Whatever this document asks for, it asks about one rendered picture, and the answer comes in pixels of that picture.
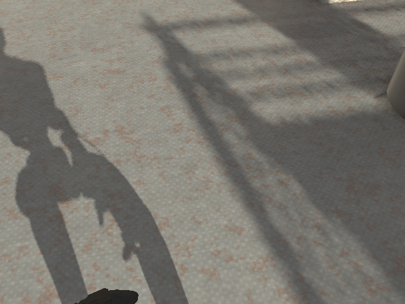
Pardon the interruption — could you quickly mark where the robot left hand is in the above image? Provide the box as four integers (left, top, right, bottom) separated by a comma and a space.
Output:
74, 288, 139, 304

